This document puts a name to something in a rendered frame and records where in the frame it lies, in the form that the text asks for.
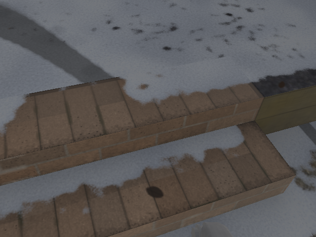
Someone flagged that stairs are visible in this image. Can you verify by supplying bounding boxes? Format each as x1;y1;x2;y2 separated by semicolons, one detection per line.
0;98;314;237

